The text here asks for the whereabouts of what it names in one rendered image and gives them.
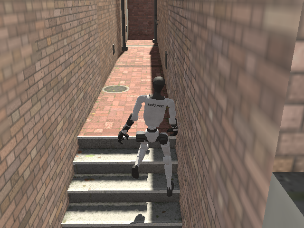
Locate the right robot forearm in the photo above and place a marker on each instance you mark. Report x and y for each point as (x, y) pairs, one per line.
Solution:
(174, 126)

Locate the left robot forearm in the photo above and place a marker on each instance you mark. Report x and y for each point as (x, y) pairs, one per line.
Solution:
(128, 125)

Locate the left robot hand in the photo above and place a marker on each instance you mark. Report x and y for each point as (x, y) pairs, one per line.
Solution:
(120, 137)

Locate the right robot upper arm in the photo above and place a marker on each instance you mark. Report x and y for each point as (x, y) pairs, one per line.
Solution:
(172, 112)

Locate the left robot upper arm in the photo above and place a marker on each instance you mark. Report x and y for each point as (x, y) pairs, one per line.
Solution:
(137, 107)

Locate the right robot hand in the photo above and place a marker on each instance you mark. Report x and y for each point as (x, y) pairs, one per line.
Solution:
(170, 130)

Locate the right robot shin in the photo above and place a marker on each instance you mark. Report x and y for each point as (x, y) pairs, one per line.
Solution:
(168, 172)

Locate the robot left foot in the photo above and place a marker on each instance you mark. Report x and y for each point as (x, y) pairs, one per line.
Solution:
(135, 173)

